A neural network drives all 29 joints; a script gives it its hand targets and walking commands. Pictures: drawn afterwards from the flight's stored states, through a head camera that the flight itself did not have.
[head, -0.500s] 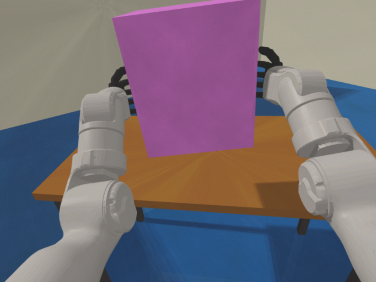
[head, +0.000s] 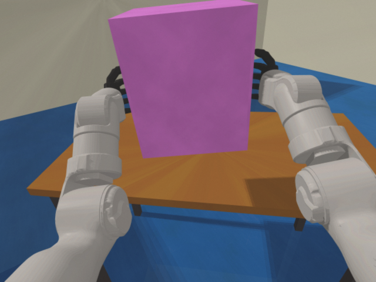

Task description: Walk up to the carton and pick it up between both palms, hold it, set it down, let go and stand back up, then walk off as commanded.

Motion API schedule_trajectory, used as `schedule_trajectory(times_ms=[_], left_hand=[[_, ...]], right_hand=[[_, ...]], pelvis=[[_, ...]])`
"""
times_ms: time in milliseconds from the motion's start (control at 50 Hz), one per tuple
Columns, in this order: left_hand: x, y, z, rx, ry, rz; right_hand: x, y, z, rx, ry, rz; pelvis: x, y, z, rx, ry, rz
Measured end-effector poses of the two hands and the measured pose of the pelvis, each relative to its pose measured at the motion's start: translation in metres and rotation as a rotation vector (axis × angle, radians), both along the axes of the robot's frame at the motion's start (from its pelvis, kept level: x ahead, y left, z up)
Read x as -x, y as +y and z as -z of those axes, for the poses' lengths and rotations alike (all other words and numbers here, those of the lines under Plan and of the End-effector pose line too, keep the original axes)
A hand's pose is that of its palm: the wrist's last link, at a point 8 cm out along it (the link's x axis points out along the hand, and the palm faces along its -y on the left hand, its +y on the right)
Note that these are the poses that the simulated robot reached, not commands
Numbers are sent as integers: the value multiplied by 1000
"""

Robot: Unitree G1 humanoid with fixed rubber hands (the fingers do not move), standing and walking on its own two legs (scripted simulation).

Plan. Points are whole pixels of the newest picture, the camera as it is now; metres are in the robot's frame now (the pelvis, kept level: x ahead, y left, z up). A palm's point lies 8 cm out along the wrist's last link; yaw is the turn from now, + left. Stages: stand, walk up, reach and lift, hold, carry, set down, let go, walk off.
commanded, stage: hold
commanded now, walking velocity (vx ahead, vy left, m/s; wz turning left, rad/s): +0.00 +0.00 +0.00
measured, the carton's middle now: (188, 76) +0.42 +0.00 +0.33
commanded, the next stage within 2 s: none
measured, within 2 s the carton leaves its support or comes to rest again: neither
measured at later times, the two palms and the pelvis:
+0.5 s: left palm (111, 99) +0.38 +0.15 +0.31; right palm (267, 79) +0.37 -0.15 +0.33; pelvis +0.00 +0.01 +0.00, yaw -1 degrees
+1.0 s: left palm (113, 100) +0.38 +0.15 +0.31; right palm (269, 82) +0.37 -0.15 +0.33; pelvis +0.00 +0.01 +0.00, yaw -1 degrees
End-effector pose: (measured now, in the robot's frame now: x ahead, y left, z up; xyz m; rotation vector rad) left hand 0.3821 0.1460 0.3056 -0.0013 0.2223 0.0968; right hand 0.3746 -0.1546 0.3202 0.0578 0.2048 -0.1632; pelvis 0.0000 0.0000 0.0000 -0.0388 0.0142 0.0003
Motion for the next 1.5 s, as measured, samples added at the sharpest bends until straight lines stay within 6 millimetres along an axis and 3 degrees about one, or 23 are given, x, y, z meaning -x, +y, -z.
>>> schedule_trajectory(times_ms=[320,620,1000,1240,1500], left_hand=[[4,8,-4,3,-19,1],[3,-1,-8,-5,-11,20],[4,0,-3,-5,10,8],[0,0,-7,-2,-3,5],[-2,2,-1,-8,4,8]], right_hand=[[5,8,-7,-11,-18,7],[8,0,-18,-25,-19,19],[7,1,-6,-13,4,10],[2,1,-13,-10,-7,6],[2,2,-5,-4,3,12]], pelvis=[[-5,9,0,6,-21,1],[-3,15,0,4,-17,22],[1,11,0,3,-9,13],[0,8,0,1,5,4],[-3,8,0,6,-12,-2]])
